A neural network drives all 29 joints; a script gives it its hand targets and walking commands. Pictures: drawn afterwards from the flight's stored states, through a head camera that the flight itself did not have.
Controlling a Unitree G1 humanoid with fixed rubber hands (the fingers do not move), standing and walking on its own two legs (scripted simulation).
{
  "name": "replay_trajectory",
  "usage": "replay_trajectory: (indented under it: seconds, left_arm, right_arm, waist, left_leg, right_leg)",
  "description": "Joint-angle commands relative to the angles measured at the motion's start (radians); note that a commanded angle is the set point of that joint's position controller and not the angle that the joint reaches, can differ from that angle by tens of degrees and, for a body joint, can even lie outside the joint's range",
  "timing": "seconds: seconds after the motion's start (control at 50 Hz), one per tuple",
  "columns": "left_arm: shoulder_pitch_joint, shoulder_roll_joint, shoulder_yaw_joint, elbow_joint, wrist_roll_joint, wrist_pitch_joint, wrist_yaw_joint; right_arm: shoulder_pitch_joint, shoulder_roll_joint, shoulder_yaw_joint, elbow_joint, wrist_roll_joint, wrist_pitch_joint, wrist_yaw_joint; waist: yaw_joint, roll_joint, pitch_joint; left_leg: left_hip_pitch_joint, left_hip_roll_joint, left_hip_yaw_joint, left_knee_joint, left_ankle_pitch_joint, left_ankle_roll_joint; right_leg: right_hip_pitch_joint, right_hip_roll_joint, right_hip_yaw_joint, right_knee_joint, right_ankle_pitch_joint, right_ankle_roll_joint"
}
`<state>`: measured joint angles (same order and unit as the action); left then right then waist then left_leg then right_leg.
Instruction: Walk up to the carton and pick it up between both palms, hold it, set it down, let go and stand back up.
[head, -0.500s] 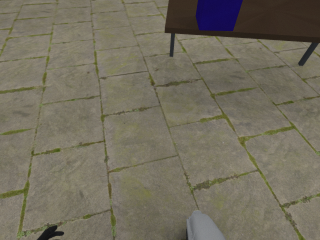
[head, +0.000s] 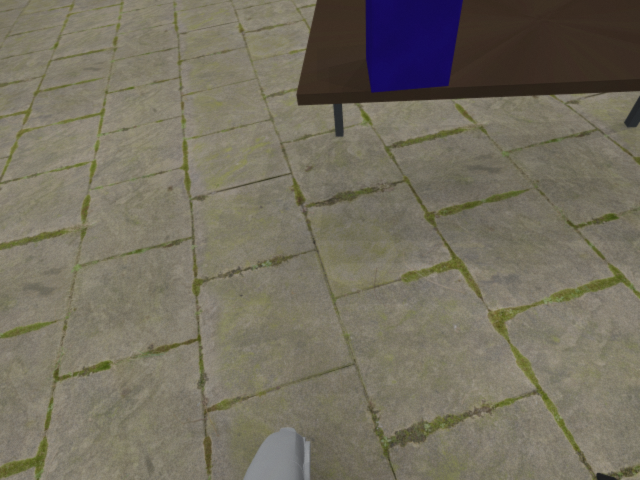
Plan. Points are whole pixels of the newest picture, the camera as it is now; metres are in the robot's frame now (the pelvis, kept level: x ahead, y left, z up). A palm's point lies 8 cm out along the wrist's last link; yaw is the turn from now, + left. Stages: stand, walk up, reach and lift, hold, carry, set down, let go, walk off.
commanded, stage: walk up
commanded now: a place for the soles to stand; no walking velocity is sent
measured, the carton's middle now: (407, 26) +1.16 -0.14 +0.02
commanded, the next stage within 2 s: none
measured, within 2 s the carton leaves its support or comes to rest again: neither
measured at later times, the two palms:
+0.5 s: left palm (132, 412) +0.21 +0.34 -0.11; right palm (573, 396) +0.24 -0.28 -0.08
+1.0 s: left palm (198, 312) +0.36 +0.27 -0.08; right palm (584, 381) +0.28 -0.33 -0.14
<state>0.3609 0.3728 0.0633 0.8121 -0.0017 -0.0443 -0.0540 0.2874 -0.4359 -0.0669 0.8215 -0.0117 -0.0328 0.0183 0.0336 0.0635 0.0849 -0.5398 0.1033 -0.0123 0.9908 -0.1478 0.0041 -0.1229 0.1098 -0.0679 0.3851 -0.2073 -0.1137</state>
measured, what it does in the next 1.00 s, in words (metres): walks ahead: left foot, then right foot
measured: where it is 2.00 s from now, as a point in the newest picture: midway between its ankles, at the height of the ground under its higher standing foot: (365, 451)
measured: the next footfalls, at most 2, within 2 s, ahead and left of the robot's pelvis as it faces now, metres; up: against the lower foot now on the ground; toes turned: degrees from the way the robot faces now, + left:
left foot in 0.28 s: +0.20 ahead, +0.12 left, +0.00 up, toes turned +3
right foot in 0.72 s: +0.38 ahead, -0.13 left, +0.00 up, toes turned -5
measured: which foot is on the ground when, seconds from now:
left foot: up 0.00-0.26, down 0.28-0.76, up 0.78-1.00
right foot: down 0.00-0.34, up 0.36-0.70, down 0.72-1.00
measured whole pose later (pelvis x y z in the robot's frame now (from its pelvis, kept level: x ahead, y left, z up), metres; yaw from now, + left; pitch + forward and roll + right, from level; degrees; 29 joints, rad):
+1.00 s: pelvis +0.25 -0.03 -0.01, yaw -1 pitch -4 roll +2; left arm 0.21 0.35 0.03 0.77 0.01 -0.03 -0.02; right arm 0.33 -0.39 -0.03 0.86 0.00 -0.02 0.00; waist -0.01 0.05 0.15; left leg -0.39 -0.01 -0.07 1.05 -0.43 0.02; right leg -0.31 -0.04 -0.07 0.54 -0.16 -0.04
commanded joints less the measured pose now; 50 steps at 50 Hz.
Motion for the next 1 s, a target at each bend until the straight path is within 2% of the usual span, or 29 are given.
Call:
replay_trajectory:
  seconds: [0.0, 0.08, 0.1, 0.16, 0.22, 0.24, 0.26, 0.28, 0.3, 0.32, 0.36, 0.4, 0.44, 0.48, 0.52, 0.56, 0.58, 0.62, 0.66, 0.68, 0.7, 0.72, 0.74, 0.76, 0.84, 0.86, 0.9, 0.94, 0.98]
  left_arm:
    - [0.07, 0.22, 0.068, -0.085, 0.012, -0.033, 0.013]
    - [0.098, 0.238, 0.08, -0.064, 0.017, -0.03, 0.025]
    - [0.146, 0.234, 0.077, -0.057, 0.014, -0.021, 0.027]
    - [0.149, 0.245, 0.07, -0.044, 0.019, -0.022, 0.039]
    - [0.053, 0.25, 0.072, -0.084, 0.007, -0.017, 0.049]
    - [0.036, 0.223, 0.048, -0.1, -0.005, -0.024, 0.049]
    - [0.03, 0.187, 0.04, -0.138, -0.02, -0.03, 0.046]
    - [0.041, 0.195, 0.033, -0.11, -0.011, -0.016, 0.056]
    - [0.04, 0.254, 0.042, -0.107, 0.0, -0.009, 0.061]
    - [0.031, 0.265, 0.047, -0.098, 0.003, -0.008, 0.06]
    - [0.065, 0.245, 0.04, -0.07, 0.0, -0.015, 0.03]
    - [0.113, 0.185, 0.05, -0.058, -0.012, -0.005, 0.009]
    - [0.072, 0.143, 0.046, -0.082, -0.013, 0.002, 0.007]
    - [-0.034, 0.141, 0.042, -0.109, -0.004, -0.001, -0.002]
    - [-0.051, 0.149, 0.042, -0.123, -0.013, -0.014, -0.001]
    - [-0.105, 0.165, 0.051, -0.104, 0.002, -0.011, -0.005]
    - [-0.089, 0.164, 0.053, -0.105, 0.004, -0.012, -0.004]
    - [-0.114, 0.174, 0.059, -0.08, 0.017, -0.008, 0.006]
    - [-0.039, 0.198, 0.065, -0.046, 0.03, -0.015, 0.011]
    - [-0.008, 0.232, 0.074, -0.03, 0.035, -0.02, 0.021]
    - [0.015, 0.276, 0.085, -0.042, 0.042, -0.029, 0.029]
    - [0.011, 0.317, 0.089, -0.065, 0.041, -0.029, 0.036]
    - [0.002, 0.297, 0.088, -0.077, 0.027, -0.024, 0.04]
    - [0.005, 0.3, 0.09, -0.064, 0.023, -0.016, 0.04]
    - [-0.088, 0.244, 0.069, -0.092, 0.011, -0.009, 0.059]
    - [-0.095, 0.231, 0.064, -0.095, 0.001, -0.01, 0.065]
    - [-0.129, 0.208, 0.054, -0.103, 0.007, -0.01, 0.057]
    - [-0.135, 0.215, 0.052, -0.112, 0.008, -0.004, 0.057]
    - [-0.154, 0.207, 0.047, -0.118, 0.011, 0.003, 0.057]
  right_arm:
    - [-0.08, -0.172, -0.046, -0.069, -0.011, -0.022, -0.008]
    - [-0.089, -0.155, -0.044, -0.077, -0.008, -0.029, -0.01]
    - [-0.136, -0.168, -0.045, -0.084, 0.0, -0.031, -0.013]
    - [-0.126, -0.151, -0.038, -0.085, -0.007, -0.036, -0.018]
    - [0.051, -0.163, -0.053, -0.059, -0.008, -0.047, -0.031]
    - [0.149, -0.191, -0.071, -0.031, -0.018, -0.056, -0.033]
    - [0.258, -0.282, -0.106, -0.045, -0.031, -0.058, -0.041]
    - [0.252, -0.269, -0.113, -0.044, -0.024, -0.054, -0.046]
    - [0.183, -0.282, -0.113, -0.048, 0.007, -0.053, -0.05]
    - [0.127, -0.256, -0.106, -0.069, 0.008, -0.052, -0.05]
    - [0.011, -0.193, -0.084, -0.113, 0.013, -0.056, -0.052]
    - [-0.009, -0.182, -0.07, -0.093, 0.012, -0.073, -0.042]
    - [0.022, -0.175, -0.066, -0.09, 0.012, -0.083, -0.031]
    - [0.045, -0.179, -0.061, -0.089, 0.006, -0.078, -0.022]
    - [0.008, -0.188, -0.059, -0.105, 0.002, -0.074, -0.011]
    - [0.027, -0.173, -0.06, -0.11, -0.001, -0.063, -0.001]
    - [0.012, -0.189, -0.064, -0.131, 0.001, -0.06, 0.001]
    - [0.045, -0.196, -0.063, -0.122, -0.001, -0.042, -0.006]
    - [0.02, -0.168, -0.049, -0.142, 0.009, -0.041, -0.021]
    - [0.033, -0.134, -0.047, -0.127, 0.004, -0.038, -0.018]
    - [0.112, -0.069, -0.018, -0.116, 0.013, -0.04, -0.016]
    - [0.197, -0.044, -0.007, -0.104, 0.009, -0.037, -0.012]
    - [0.202, -0.117, -0.023, -0.097, 0.008, -0.025, -0.021]
    - [0.204, -0.181, -0.034, -0.059, 0.014, -0.015, -0.033]
    - [0.164, -0.17, -0.038, -0.008, 0.011, -0.006, -0.029]
    - [0.157, -0.149, -0.031, -0.01, 0.018, -0.003, -0.034]
    - [0.168, -0.13, -0.017, 0.007, 0.009, -0.002, -0.032]
    - [0.173, -0.13, -0.016, 0.022, 0.0, 0.005, -0.032]
    - [0.147, -0.13, -0.02, 0.03, -0.011, 0.002, -0.034]
  waist:
    - [0.053, -0.117, 0.062]
    - [0.029, -0.119, 0.038]
    - [0.071, -0.067, 0.018]
    - [0.053, -0.078, -0.035]
    - [-0.055, -0.05, -0.103]
    - [-0.122, -0.015, -0.14]
    - [-0.195, 0.192, -0.257]
    - [-0.173, 0.126, -0.219]
    - [-0.125, 0.081, -0.157]
    - [-0.101, 0.024, -0.101]
    - [-0.047, -0.088, -0.02]
    - [-0.014, -0.031, 0.043]
    - [-0.02, 0.037, 0.074]
    - [-0.067, 0.108, 0.121]
    - [-0.062, 0.217, 0.104]
    - [-0.09, 0.16, 0.067]
    - [-0.071, 0.157, 0.058]
    - [-0.065, 0.075, 0.024]
    - [-0.006, -0.048, -0.026]
    - [0.009, -0.123, -0.062]
    - [0.015, -0.285, -0.152]
    - [-0.01, -0.411, -0.192]
    - [-0.003, -0.31, -0.162]
    - [0.01, -0.349, -0.211]
    - [-0.02, -0.24, -0.149]
    - [-0.017, -0.25, -0.136]
    - [-0.029, -0.239, -0.134]
    - [-0.026, -0.194, -0.106]
    - [-0.015, -0.24, -0.048]
  left_leg:
    - [-0.066, 0.021, -0.006, -0.218, -0.003, -0.009]
    - [-0.061, 0.016, -0.029, -0.286, -0.032, 0.026]
    - [-0.049, 0.001, 0.006, -0.332, -0.051, 0.034]
    - [0.018, -0.04, 0.045, -0.377, -0.096, 0.073]
    - [0.321, -0.097, 0.077, -0.509, -0.088, 0.113]
    - [0.582, -0.03, -0.009, -0.555, -0.01, 0.166]
    - [0.844, 0.245, -0.38, -0.583, 0.045, 0.301]
    - [0.877, 0.377, -0.578, -0.61, 0.19, 0.355]
    - [0.782, 0.44, -0.633, -0.621, 0.165, 0.403]
    - [0.698, 0.437, -0.587, -0.656, 0.162, 0.381]
    - [0.492, 0.253, -0.196, -0.67, 0.233, 0.258]
    - [0.373, 0.115, -0.015, -0.696, 0.355, 0.162]
    - [0.302, 0.063, 0.043, -0.691, 0.428, 0.16]
    - [0.314, 0.042, 0.053, -0.683, 0.443, 0.161]
    - [0.336, 0.041, 0.092, -0.694, 0.382, 0.172]
    - [0.345, 0.046, 0.063, -0.68, 0.241, 0.172]
    - [0.304, 0.091, 0.004, -0.688, 0.183, 0.179]
    - [0.228, 0.134, -0.064, -0.64, 0.09, 0.181]
    - [0.153, 0.148, -0.09, -0.537, 0.028, 0.147]
    - [0.144, 0.09, -0.036, -0.37, -0.01, 0.126]
    - [0.181, -0.011, 0.053, -0.196, -0.061, 0.09]
    - [0.127, -0.138, 0.041, -0.016, -0.388, 0.056]
    - [0.045, -0.16, -0.007, 0.083, -0.433, 0.041]
    - [0.005, -0.139, -0.033, 0.136, -0.454, 0.04]
    - [0.061, -0.099, -0.096, 0.106, -0.335, 0.031]
    - [0.088, -0.103, -0.109, 0.082, -0.276, 0.015]
    - [0.108, -0.101, -0.02, 0.075, -0.247, 0.003]
    - [0.134, -0.101, -0.021, -0.007, -0.251, -0.009]
    - [0.14, -0.071, 0.004, -0.12, -0.264, -0.015]
  right_leg:
    - [0.011, -0.262, 0.261, -0.207, 0.131, 0.066]
    - [0.153, -0.344, 0.333, -0.153, 0.268, 0.054]
    - [0.2, -0.329, 0.313, -0.13, 0.342, 0.085]
    - [0.235, -0.316, 0.286, -0.027, 0.566, 0.083]
    - [0.104, -0.218, 0.191, 0.242, 0.722, 0.121]
    - [-0.137, -0.175, 0.15, 0.419, 0.616, 0.147]
    - [-0.421, -0.037, 0.112, 0.78, 0.123, 0.202]
    - [-0.596, 0.015, 0.134, 0.891, -0.355, 0.176]
    - [-0.613, -0.068, 0.239, 0.971, -0.375, 0.134]
    - [-0.58, -0.108, 0.281, 0.957, -0.326, 0.106]
    - [-0.455, -0.11, 0.238, 0.856, -0.187, 0.085]
    - [-0.374, -0.088, 0.187, 0.784, -0.076, 0.087]
    - [-0.352, -0.115, 0.118, 0.698, -0.012, 0.096]
    - [-0.348, -0.122, 0.091, 0.493, 0.027, 0.122]
    - [-0.331, -0.175, 0.062, 0.291, 0.107, 0.126]
    - [-0.27, -0.191, 0.046, 0.267, 0.173, 0.124]
    - [-0.201, -0.208, 0.068, 0.242, 0.179, 0.12]
    - [-0.102, -0.18, 0.063, 0.244, 0.106, 0.099]
    - [0.032, -0.178, 0.114, 0.206, 0.113, 0.073]
    - [0.111, -0.182, 0.149, 0.171, 0.063, 0.052]
    - [0.138, -0.264, 0.23, 0.033, 0.046, 0.029]
    - [0.164, -0.417, 0.479, -0.016, 0.06, -0.024]
    - [0.176, -0.491, 0.594, -0.042, 0.061, -0.084]
    - [0.24, -0.488, 0.627, -0.018, 0.091, -0.148]
    - [0.08, -0.384, 0.356, -0.063, 0.005, 0.006]
    - [0.016, -0.342, 0.248, -0.044, 0.125, 0.033]
    - [-0.016, -0.316, 0.184, -0.04, 0.136, -0.062]
    - [-0.084, -0.335, 0.175, -0.07, 0.015, -0.075]
    - [-0.145, -0.337, 0.167, -0.082, -0.018, -0.093]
